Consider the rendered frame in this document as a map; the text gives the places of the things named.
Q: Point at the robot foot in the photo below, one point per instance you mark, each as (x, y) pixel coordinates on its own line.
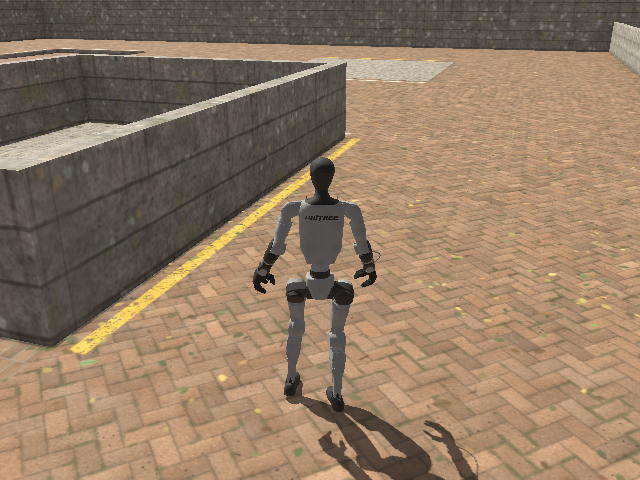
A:
(337, 403)
(290, 388)

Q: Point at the robot right upper arm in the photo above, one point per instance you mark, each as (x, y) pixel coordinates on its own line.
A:
(353, 212)

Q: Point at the right robot hand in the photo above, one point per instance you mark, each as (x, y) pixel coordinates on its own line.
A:
(362, 273)

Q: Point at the robot left upper arm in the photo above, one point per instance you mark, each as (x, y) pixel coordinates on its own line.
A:
(289, 210)

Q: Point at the robot left foot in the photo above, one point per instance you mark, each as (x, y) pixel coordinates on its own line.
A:
(290, 388)

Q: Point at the robot right forearm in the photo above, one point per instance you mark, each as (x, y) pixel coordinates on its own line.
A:
(367, 260)

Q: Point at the left robot hand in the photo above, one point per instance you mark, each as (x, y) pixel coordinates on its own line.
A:
(257, 279)

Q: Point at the robot right foot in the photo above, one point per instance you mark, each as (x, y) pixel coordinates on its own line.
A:
(337, 403)

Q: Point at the robot left forearm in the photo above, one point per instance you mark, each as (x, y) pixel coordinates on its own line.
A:
(267, 261)

